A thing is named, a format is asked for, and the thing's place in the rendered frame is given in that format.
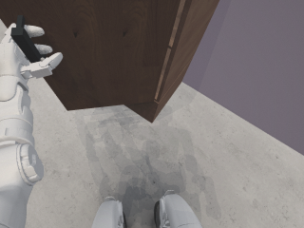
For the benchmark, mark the cupboard door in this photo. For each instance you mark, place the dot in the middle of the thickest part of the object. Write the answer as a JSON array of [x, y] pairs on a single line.
[[113, 50]]

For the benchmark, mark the robot left thigh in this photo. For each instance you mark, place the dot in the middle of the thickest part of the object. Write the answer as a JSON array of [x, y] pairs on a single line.
[[109, 215]]

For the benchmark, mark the robot left forearm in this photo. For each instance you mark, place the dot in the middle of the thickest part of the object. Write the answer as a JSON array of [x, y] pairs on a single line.
[[16, 118]]

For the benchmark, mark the handle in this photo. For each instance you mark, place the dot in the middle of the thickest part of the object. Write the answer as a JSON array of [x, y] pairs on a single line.
[[22, 39]]

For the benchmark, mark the left robot hand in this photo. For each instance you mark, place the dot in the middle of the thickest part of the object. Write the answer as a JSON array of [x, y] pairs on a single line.
[[12, 58]]

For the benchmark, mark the robot left upper arm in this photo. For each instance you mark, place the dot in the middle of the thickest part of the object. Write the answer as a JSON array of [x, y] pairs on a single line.
[[20, 169]]

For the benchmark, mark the right robot shin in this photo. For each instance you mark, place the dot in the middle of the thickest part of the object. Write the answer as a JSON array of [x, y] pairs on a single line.
[[166, 224]]

